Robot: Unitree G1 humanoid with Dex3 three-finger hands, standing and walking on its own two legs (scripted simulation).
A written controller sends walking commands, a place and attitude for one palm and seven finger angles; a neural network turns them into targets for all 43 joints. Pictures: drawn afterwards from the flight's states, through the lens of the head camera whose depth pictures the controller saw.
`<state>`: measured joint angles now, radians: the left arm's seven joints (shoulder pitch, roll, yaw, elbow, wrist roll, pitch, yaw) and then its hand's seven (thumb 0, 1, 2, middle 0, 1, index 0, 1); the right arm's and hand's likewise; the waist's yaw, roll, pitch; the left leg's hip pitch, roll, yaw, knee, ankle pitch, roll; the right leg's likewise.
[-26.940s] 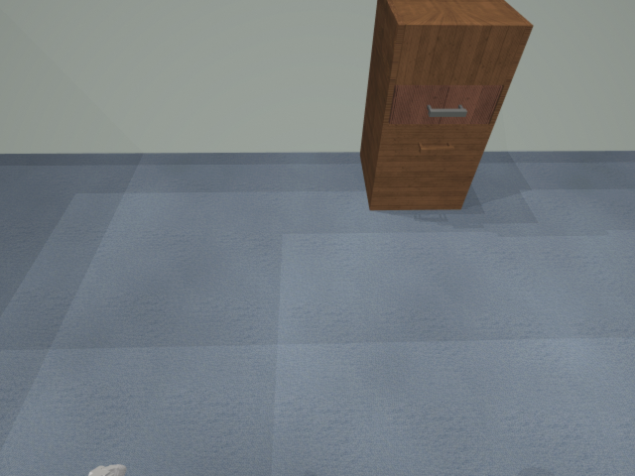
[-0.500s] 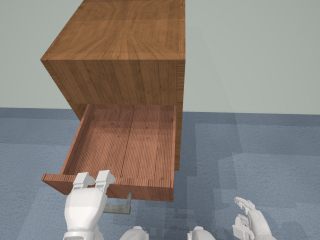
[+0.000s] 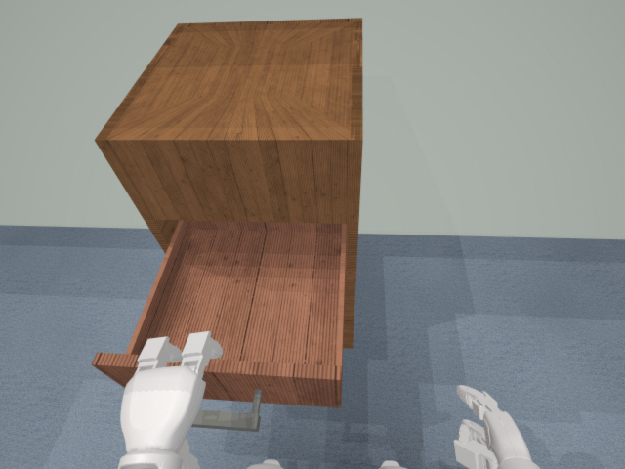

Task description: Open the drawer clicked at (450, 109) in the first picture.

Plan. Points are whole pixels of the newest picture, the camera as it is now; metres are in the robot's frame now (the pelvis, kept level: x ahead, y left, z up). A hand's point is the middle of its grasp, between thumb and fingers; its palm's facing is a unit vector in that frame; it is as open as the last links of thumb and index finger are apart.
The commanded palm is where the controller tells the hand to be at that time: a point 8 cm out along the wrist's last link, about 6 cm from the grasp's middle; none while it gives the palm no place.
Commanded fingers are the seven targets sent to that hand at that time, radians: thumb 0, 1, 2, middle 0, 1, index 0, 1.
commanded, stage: lift the hand off the handle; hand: left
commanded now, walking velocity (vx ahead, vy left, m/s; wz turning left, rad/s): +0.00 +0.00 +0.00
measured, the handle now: (219, 406) +0.24 +0.19 -0.17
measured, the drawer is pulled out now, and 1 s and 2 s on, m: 0.30 0.30 0.30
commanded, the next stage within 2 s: draw the hand back to the body in 0.02 s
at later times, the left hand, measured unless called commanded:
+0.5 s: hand (146, 404) +0.19 +0.21 +0.04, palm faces +0.01 -0.14 -0.99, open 13.8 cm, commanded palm +0.17 +0.21 +0.10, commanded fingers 0.00 -0.50 0.30 -0.30 -1.20 -0.30 -1.20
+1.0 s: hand (97, 352) +0.21 +0.21 +0.15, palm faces +0.30 -0.88 -0.36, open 13.0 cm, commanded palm +0.16 +0.26 +0.18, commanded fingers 0.00 0.03 0.52 -0.26 -0.86 -0.26 -0.86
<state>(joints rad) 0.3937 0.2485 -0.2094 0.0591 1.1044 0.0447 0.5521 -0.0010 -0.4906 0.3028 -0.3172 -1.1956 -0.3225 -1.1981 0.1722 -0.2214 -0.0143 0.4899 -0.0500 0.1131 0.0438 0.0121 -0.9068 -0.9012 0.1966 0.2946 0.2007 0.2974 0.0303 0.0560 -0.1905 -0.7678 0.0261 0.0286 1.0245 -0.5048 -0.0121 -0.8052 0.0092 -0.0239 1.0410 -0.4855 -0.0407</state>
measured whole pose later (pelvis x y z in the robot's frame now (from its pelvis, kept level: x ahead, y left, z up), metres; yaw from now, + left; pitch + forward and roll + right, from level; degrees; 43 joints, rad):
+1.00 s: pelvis +0.03 +0.01 +0.06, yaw +3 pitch -1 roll +0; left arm 0.58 0.26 0.07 -0.38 -0.01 -0.04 0.16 -0.01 -0.28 0.39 -0.30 -1.06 -0.30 -1.06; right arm 0.25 -0.19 0.05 0.54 0.02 -0.11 -0.12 0.01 -0.91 -0.90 0.20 0.29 0.20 0.30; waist 0.02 0.06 -0.02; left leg -0.21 0.00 -0.02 0.59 -0.37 -0.01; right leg -0.22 -0.01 -0.07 0.60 -0.37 -0.02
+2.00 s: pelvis +0.02 +0.01 +0.07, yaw +4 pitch +0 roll -1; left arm 0.58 0.34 0.36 -0.52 -0.06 -0.17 0.13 0.01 0.89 0.90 -0.21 -0.30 -0.21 -0.30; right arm 0.15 -0.23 0.01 0.58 0.02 -0.04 -0.07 0.01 -0.90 -0.90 0.20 0.29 0.20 0.30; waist 0.00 0.07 0.05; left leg -0.21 0.00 -0.04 0.49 -0.28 0.00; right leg -0.20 0.00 -0.09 0.46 -0.26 -0.02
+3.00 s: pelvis -0.07 +0.01 +0.06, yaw +6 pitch +3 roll +0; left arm 0.63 0.43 0.40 -0.66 -0.05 -0.22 0.16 0.01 0.89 0.90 -0.21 -0.30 -0.22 -0.30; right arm 0.14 -0.19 -0.02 0.62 0.00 -0.04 -0.08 0.01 -0.91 -0.90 0.20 0.29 0.20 0.30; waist -0.02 -0.06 0.06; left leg -0.39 0.00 -0.02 0.60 -0.26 0.00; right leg -0.46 -0.03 -0.06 0.66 -0.27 0.00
